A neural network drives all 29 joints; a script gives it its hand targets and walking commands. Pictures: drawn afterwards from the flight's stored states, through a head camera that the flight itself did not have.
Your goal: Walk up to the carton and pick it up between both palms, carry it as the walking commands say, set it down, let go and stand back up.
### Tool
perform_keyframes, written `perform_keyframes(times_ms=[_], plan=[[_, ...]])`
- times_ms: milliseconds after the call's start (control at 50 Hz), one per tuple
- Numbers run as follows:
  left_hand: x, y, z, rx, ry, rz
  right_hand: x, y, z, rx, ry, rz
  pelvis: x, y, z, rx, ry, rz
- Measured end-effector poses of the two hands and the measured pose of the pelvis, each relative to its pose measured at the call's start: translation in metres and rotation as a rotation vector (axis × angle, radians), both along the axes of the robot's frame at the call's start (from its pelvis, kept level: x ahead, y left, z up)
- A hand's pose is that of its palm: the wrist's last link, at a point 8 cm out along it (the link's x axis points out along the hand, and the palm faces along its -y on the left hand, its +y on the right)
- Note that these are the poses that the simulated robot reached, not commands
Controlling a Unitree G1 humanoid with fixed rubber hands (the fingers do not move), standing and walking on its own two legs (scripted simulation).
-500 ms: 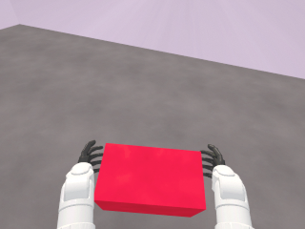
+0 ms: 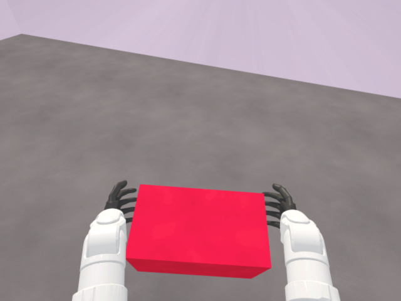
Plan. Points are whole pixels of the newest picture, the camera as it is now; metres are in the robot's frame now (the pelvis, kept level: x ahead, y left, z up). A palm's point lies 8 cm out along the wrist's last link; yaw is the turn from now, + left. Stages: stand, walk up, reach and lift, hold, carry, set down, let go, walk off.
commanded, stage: hold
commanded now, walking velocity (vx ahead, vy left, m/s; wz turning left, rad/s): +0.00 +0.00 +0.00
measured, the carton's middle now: (198, 233) +0.29 +0.01 -0.04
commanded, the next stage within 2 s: carry in 0.28 s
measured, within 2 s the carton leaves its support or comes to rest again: neither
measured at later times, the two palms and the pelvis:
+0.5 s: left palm (108, 210) +0.29 +0.19 +0.05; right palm (274, 200) +0.31 -0.16 +0.04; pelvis +0.03 +0.01 -0.01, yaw +7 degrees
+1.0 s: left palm (30, 166) +0.39 +0.40 +0.07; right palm (169, 128) +0.56 +0.09 +0.06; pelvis +0.24 +0.13 -0.03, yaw +30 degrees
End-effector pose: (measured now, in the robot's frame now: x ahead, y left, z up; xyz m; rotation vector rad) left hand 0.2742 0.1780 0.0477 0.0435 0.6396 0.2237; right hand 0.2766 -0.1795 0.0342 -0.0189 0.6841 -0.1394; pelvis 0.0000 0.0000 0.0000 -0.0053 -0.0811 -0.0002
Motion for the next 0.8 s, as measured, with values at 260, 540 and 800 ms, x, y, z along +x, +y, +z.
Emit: perform_keyframes(times_ms=[260,540,800], plan=[[-0.004,0.006,-0.008,-0.029,0.001,0.027,0.004,0.008,0.003,-0.035,0.004,0.000,0.014,0.000,0.001,0.000,0.004,0.011],[0.014,0.031,0.005,-0.011,-0.049,0.117,0.053,0.040,0.018,-0.054,-0.047,0.033,0.037,0.019,-0.011,-0.031,0.113,0.151],[0.042,0.163,0.007,-0.074,0.093,0.408,0.153,0.190,0.016,-0.033,0.108,0.196,0.124,0.086,-0.011,-0.059,0.156,0.305]])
